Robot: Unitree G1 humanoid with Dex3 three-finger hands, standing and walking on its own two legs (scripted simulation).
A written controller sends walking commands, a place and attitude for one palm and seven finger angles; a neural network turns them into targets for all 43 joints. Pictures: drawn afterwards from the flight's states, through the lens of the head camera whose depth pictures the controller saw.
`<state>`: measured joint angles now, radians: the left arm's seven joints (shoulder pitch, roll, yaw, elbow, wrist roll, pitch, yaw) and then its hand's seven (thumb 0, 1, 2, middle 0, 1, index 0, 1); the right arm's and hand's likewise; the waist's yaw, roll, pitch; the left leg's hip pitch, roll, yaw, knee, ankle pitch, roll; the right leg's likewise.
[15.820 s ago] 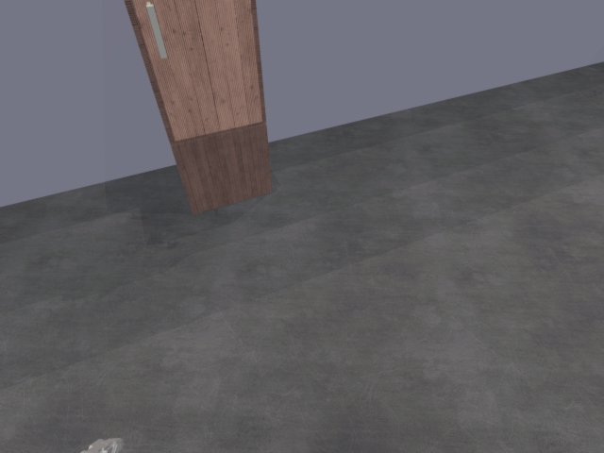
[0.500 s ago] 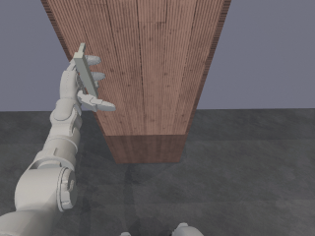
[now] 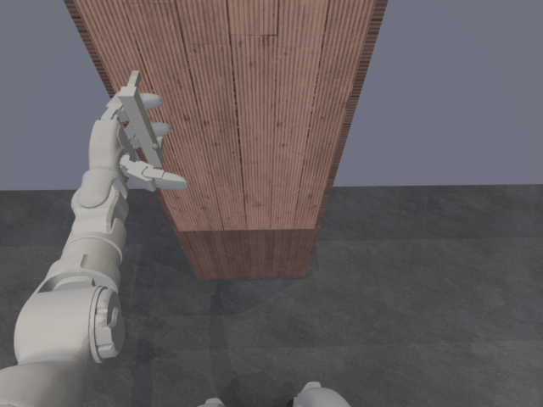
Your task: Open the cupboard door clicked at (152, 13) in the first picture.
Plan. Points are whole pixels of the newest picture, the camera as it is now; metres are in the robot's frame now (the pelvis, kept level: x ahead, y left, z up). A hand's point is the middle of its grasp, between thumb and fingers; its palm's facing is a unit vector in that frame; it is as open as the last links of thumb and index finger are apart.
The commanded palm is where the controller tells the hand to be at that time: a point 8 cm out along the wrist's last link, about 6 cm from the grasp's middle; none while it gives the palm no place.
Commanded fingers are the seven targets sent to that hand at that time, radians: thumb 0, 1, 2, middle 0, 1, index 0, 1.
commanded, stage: close the thumb around the handle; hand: left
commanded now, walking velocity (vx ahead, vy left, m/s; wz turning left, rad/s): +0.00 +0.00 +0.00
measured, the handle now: (146, 122) +0.53 +0.17 +0.10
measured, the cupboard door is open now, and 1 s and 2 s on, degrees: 0 3 41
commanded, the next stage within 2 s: pull the door open along its arc in 0.62 s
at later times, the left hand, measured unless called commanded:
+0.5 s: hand (150, 147) +0.47 +0.16 +0.10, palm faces -0.04 -1.00 +0.00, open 6.2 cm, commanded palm +0.45 +0.21 +0.10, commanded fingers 0.00 0.90 0.90 -0.40 -1.35 -0.40 -1.35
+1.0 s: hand (156, 156) +0.46 +0.15 +0.10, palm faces -0.04 -1.00 +0.00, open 5.6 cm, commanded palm +0.40 +0.20 +0.10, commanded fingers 0.00 0.90 0.90 -0.40 -1.35 -0.40 -1.35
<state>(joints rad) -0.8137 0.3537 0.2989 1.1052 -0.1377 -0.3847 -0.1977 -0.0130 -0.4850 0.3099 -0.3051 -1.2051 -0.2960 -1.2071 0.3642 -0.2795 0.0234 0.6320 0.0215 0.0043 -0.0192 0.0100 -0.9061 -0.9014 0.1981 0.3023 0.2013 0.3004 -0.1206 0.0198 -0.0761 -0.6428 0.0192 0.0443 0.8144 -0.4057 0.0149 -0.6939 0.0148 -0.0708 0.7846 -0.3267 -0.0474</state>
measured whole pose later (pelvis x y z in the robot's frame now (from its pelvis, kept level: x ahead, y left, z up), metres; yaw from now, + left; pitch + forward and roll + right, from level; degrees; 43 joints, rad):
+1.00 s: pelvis +0.01 +0.01 +0.00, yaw -1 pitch +13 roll +0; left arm -0.66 0.29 0.26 0.91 -0.16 -0.35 -0.16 0.00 0.75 0.81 -0.37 -1.35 -0.36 -1.35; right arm 0.40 -0.27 0.02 0.60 0.02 0.02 0.00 0.01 -0.91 -0.90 0.20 0.30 0.20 0.30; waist -0.10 0.03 -0.10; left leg -0.61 0.02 0.07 0.80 -0.42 0.03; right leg -0.67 0.02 -0.04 0.77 -0.33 -0.03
